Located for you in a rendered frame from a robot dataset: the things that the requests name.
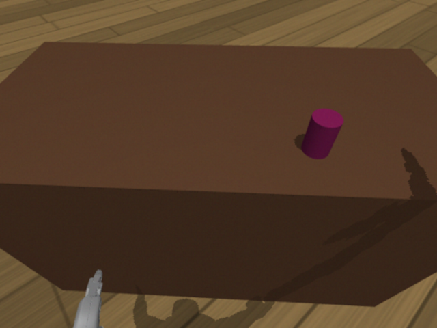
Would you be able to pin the can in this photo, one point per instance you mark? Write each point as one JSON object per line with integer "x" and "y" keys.
{"x": 322, "y": 132}

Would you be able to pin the left robot hand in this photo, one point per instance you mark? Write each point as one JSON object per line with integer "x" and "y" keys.
{"x": 88, "y": 313}

